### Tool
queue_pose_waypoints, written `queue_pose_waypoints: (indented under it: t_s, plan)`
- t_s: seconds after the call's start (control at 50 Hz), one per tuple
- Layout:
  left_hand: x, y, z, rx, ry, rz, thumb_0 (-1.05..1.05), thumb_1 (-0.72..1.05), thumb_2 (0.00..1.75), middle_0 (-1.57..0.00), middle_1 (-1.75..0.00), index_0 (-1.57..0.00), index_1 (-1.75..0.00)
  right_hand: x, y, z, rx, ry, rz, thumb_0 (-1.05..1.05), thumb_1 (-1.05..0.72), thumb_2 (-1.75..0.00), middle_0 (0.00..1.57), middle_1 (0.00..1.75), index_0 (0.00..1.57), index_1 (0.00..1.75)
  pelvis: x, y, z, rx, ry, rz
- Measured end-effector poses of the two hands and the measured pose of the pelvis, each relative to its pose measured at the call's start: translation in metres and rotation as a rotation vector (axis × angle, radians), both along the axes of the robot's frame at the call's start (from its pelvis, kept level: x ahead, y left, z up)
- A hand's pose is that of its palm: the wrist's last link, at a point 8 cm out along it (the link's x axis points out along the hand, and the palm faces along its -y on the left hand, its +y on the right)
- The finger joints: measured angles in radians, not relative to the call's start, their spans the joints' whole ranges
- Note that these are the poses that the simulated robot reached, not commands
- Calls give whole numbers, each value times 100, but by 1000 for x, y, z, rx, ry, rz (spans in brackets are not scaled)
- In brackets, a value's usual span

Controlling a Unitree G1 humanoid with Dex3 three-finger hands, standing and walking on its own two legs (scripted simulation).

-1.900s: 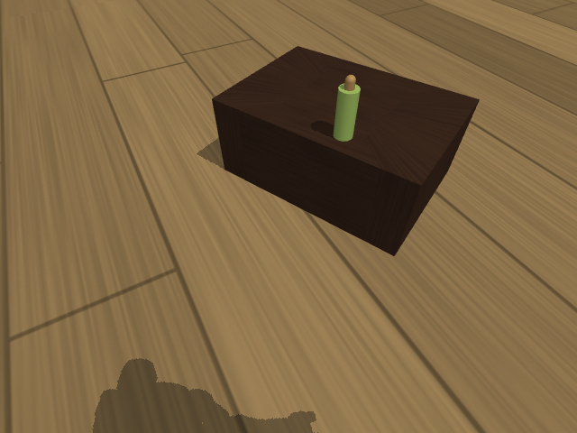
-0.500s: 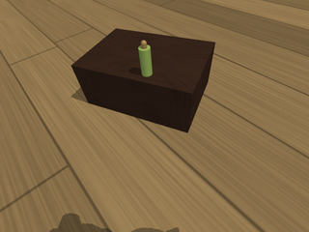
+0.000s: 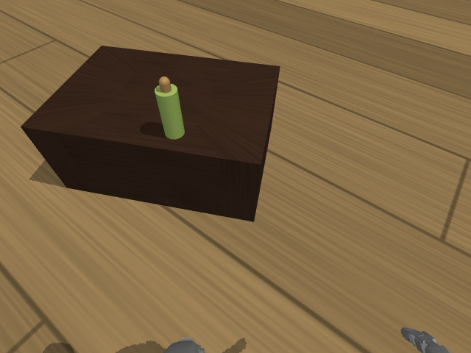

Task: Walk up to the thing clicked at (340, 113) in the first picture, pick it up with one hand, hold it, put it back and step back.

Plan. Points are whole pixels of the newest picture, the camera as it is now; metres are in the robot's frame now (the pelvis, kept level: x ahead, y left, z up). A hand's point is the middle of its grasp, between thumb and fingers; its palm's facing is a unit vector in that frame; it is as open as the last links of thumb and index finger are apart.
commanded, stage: walk up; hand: left
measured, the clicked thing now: (169, 107) +0.95 +0.24 -0.20
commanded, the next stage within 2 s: none
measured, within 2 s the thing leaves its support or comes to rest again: neither
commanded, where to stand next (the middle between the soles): +0.50 +0.16 m, yaw -16 degrees
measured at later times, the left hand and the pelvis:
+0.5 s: hand (83, 265) +0.31 +0.31 -0.09, palm faces -0.14 -0.86 -0.49, open 7.4 cm; pelvis +0.19 +0.04 +0.01, yaw -8 degrees
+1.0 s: hand (64, 198) +0.48 +0.42 -0.11, palm faces -0.30 -0.84 -0.45, open 7.4 cm; pelvis +0.34 +0.16 +0.02, yaw -15 degrees
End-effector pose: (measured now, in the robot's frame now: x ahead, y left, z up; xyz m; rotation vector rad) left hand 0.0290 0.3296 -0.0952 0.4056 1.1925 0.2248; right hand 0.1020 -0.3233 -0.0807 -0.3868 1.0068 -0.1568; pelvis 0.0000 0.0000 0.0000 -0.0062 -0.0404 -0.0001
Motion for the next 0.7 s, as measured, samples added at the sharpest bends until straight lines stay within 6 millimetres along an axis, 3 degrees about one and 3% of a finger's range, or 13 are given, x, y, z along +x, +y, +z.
queue_pose_waypoints:
  t_s: [0.1, 0.18, 0.28, 0.34, 0.42, 0.52, 0.62, 0.7]
  plan:
    - [91, 15, 16, -8, -70, -93, 1, 90, 89, -20, -30, -20, -30, 4, 26, 13, 30, 10, -93, 1, -91, -90, 20, 30, 20, 30, 39, 16, 17, 1, -2, -41]
    - [153, 16, 31, -14, -114, -151, 1, 91, 89, -20, -30, -20, -30, 3, 35, 14, 43, 59, -128, 1, -91, -90, 20, 30, 20, 30, 71, 25, 25, 10, 4, -66]
    - [217, 10, 42, 7, -139, -216, 1, 90, 89, -20, -30, -20, -30, 9, 34, -2, 63, 114, -178, 1, -91, -90, 20, 30, 20, 30, 111, 29, 21, 19, 5, -97]
    - [248, 7, 40, 40, -173, -235, 1, 90, 89, -20, -30, -20, -30, 22, 30, -23, 79, 134, -202, 1, -91, -90, 20, 30, 20, 30, 137, 25, 7, 21, 0, -113]
    - [268, 10, 41, 58, -201, -210, 1, 90, 89, -21, -30, -21, -30, 54, 36, -37, 92, 167, -201, 1, -91, -90, 20, 30, 20, 30, 163, 29, 3, -2, -15, -127]
    - [274, 27, 45, 67, -151, -188, 1, 90, 89, -21, -30, -21, -30, 107, 49, -30, 98, 116, -176, 1, -91, -90, 20, 30, 20, 30, 192, 44, 10, -11, -15, -151]
    - [283, 62, 38, 81, -81, -190, 1, 90, 89, -21, -30, -21, -30, 152, 62, -19, 70, 76, -174, 1, -91, -90, 20, 30, 20, 30, 223, 70, 8, -17, -4, -174]
    - [305, 102, 24, 92, -43, -193, 1, 90, 89, -21, -30, -21, -30, 184, 78, -12, 22, 51, -182, 1, -91, -90, 20, 30, 20, 30, 253, 99, -1, -22, 6, -187]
